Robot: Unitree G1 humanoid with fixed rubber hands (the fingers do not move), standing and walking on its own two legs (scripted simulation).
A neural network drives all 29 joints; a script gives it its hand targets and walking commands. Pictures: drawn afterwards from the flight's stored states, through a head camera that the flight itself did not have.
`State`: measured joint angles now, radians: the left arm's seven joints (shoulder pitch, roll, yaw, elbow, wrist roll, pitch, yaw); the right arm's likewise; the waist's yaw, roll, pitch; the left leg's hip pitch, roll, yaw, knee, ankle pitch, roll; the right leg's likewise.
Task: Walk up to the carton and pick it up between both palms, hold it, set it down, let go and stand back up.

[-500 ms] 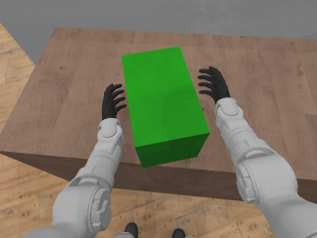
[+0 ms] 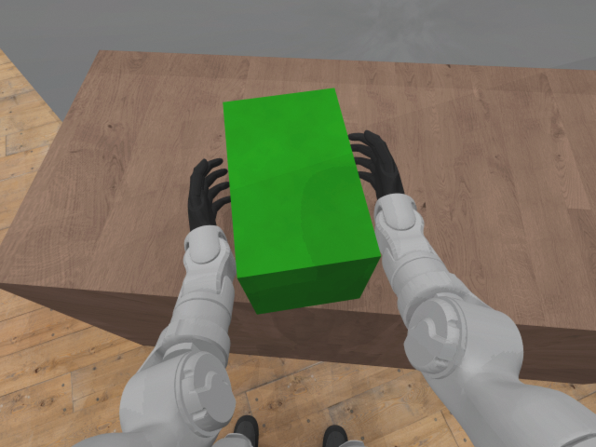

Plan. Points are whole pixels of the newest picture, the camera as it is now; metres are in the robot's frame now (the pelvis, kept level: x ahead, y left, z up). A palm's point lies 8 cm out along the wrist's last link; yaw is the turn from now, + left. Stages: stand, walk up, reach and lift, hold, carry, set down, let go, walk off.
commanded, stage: reach and lift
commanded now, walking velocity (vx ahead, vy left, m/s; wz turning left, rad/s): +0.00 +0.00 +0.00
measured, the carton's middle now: (294, 204) +0.44 +0.04 -0.02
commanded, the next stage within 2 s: none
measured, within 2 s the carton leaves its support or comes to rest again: leaves its support in 1.32 s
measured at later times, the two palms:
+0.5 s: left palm (205, 220) +0.39 +0.16 +0.01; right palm (385, 188) +0.45 -0.09 +0.02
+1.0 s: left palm (205, 220) +0.39 +0.16 +0.01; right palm (385, 188) +0.45 -0.09 +0.02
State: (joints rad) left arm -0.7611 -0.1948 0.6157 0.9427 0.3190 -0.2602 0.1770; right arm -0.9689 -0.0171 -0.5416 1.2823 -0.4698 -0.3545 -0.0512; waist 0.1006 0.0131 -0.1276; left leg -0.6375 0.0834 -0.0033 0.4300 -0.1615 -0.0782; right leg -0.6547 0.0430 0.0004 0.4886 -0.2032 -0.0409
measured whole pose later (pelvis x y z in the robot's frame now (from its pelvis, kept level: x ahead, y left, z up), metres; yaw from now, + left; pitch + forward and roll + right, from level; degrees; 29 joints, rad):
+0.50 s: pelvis +0.00 +0.00 +0.00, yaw +0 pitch +21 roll +0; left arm -0.74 -0.21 0.64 0.89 0.35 -0.24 0.16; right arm -0.97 0.01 -0.62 1.27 -0.54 -0.35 -0.03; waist 0.09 0.01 -0.12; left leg -0.64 0.08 0.00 0.42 -0.16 -0.08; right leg -0.65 0.04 0.00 0.48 -0.20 -0.04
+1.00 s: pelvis +0.00 +0.00 +0.00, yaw +0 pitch +21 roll +0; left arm -0.74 -0.22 0.64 0.89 0.35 -0.26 0.16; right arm -0.97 0.01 -0.63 1.27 -0.55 -0.36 -0.03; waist 0.09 0.01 -0.12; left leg -0.63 0.08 0.00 0.42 -0.16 -0.08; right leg -0.65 0.04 0.00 0.48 -0.20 -0.04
